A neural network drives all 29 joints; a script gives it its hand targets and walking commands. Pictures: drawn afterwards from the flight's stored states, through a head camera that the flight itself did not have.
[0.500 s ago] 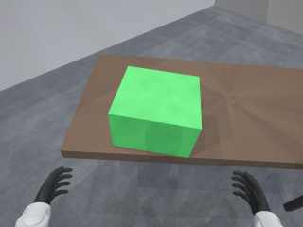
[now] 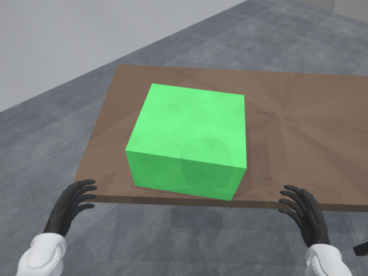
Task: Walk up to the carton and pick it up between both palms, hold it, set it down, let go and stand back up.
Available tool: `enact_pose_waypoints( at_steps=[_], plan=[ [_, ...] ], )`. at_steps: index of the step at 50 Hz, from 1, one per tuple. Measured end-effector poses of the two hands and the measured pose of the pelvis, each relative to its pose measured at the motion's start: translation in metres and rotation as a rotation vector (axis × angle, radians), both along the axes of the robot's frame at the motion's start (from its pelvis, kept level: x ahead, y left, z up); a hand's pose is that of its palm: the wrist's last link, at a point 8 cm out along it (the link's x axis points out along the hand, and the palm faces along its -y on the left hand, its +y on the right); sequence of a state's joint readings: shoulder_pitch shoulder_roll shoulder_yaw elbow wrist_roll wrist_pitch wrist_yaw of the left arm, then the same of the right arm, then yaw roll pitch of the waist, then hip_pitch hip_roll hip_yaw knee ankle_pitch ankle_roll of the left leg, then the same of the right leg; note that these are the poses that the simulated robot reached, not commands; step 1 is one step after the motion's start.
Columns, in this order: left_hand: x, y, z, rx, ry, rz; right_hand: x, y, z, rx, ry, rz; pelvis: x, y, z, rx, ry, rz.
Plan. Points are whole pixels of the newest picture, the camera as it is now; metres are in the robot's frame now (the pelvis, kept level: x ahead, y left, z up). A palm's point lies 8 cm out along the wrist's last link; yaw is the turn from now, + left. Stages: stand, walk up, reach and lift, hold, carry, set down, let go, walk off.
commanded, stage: reach and lift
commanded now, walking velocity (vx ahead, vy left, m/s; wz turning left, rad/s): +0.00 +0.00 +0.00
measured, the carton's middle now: (190, 140) +0.45 +0.00 +0.00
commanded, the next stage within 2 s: none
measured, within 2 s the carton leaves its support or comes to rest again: neither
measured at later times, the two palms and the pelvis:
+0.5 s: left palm (75, 177) +0.28 +0.23 +0.08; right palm (306, 197) +0.26 -0.23 +0.07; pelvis +0.00 +0.00 +0.00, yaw +0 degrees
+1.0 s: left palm (80, 134) +0.36 +0.23 +0.12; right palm (294, 157) +0.34 -0.22 +0.10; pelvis +0.00 +0.00 +0.00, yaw +0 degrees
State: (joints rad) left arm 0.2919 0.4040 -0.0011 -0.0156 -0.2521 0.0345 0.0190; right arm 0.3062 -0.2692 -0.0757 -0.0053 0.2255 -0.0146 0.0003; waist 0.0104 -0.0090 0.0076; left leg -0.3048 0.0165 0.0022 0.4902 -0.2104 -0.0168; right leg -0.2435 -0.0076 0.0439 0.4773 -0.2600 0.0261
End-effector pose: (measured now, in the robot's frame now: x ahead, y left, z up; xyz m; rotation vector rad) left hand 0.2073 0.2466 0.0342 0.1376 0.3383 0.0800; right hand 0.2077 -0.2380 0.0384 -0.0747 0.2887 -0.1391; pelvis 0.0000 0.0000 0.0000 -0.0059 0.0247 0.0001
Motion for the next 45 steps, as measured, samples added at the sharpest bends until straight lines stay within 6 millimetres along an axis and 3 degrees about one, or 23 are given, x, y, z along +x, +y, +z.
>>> enact_pose_waypoints(
  at_steps=[7, 16, 29, 45],
  plan=[
    [0.013, -0.006, 0.010, -0.020, -0.015, -0.012, 0.008, -0.001, 0.004, 0.010, -0.005, -0.012, 0.003, -0.004, 0.000, 0.002, 0.004, -0.001],
    [0.045, -0.014, 0.029, -0.035, -0.046, -0.046, 0.025, 0.001, 0.010, 0.027, -0.007, -0.022, 0.003, -0.005, 0.001, 0.003, 0.004, -0.002],
    [0.084, -0.023, 0.059, -0.038, -0.083, -0.082, 0.071, 0.016, 0.045, 0.044, -0.106, 0.017, -0.002, -0.004, 0.000, 0.002, -0.003, -0.002],
    [0.133, -0.018, 0.081, -0.054, -0.083, -0.054, 0.120, 0.021, 0.052, 0.064, -0.083, 0.018, -0.002, -0.004, 0.001, 0.002, -0.003, -0.002]
  ],
)
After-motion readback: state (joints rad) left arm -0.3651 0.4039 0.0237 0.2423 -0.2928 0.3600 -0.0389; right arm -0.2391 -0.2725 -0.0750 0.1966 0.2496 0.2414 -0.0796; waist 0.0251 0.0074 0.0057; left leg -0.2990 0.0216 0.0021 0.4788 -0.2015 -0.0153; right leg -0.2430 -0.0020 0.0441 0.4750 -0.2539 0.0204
